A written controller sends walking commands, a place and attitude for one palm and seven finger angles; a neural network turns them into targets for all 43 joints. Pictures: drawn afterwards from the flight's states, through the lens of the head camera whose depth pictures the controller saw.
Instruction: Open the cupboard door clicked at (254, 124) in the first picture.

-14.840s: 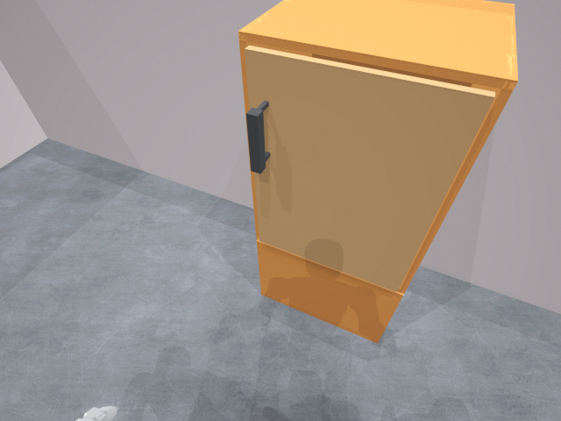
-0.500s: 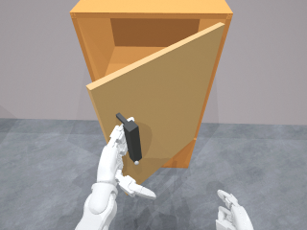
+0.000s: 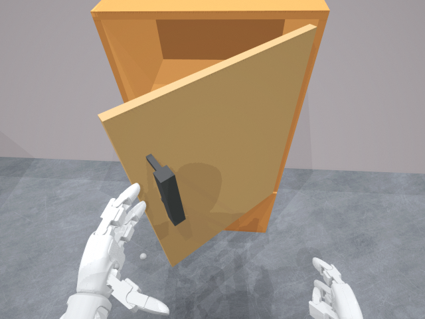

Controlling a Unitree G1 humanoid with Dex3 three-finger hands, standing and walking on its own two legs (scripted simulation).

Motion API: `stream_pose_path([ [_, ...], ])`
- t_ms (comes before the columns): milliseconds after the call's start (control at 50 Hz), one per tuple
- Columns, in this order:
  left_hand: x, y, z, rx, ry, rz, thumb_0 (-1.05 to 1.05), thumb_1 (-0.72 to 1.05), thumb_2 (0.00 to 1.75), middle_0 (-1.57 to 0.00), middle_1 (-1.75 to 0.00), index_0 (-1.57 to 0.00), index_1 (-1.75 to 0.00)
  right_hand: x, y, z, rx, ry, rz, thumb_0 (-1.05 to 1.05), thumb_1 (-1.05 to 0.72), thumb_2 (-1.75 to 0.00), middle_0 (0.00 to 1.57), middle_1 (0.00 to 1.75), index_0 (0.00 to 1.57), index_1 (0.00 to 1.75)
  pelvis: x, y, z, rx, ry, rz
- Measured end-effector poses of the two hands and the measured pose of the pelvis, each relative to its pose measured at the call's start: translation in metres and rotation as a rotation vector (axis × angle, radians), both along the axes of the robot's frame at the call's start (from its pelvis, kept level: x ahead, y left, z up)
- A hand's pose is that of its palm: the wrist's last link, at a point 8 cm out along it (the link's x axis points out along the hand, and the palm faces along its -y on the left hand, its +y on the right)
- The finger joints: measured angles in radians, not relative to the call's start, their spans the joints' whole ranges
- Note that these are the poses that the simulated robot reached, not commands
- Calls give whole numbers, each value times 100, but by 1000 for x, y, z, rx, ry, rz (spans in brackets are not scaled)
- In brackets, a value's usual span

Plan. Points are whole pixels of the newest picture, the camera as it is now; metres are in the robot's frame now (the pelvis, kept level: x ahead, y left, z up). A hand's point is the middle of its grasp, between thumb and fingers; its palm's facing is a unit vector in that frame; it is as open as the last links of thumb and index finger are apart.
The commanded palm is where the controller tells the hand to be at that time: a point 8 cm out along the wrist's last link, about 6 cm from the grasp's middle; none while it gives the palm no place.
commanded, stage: slide the hand sideways off the handle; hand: left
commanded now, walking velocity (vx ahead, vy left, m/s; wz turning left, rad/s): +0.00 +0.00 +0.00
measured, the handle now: (165, 190) +0.32 +0.11 +0.09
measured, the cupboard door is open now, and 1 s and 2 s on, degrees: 41 41 41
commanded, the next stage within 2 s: draw the hand back to the body in 0.24 s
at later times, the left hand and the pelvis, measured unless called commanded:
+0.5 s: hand (111, 267) +0.18 +0.16 +0.09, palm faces -0.03 -1.00 -0.06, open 16.3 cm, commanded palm +0.15 +0.23 +0.10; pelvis -0.01 +0.01 -0.01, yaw +0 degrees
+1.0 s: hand (50, 252) +0.19 +0.24 +0.13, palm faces +0.21 -0.94 -0.27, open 15.3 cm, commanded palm +0.15 +0.28 +0.15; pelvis +0.00 +0.03 +0.02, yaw +0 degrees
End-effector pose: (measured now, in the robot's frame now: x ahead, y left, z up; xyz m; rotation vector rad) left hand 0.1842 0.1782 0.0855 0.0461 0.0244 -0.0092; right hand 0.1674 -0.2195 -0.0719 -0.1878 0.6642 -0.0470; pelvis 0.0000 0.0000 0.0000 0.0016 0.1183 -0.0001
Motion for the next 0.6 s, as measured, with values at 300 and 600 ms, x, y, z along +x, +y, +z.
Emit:
stream_pose_path([
  [300,-23,31,-1,-6,-7,-1,-1,-50,30,-15,-30,-15,-30,4,-4,-1,-25,-37,-15,1,-90,-90,20,30,20,30,-2,2,-7,-15,18,15],
  [600,-22,57,23,26,-58,10,-1,-50,30,-15,-30,-15,-30,-3,25,5,13,-74,-29,1,-90,-90,20,30,20,30,-6,19,-4,-27,-12,4],
])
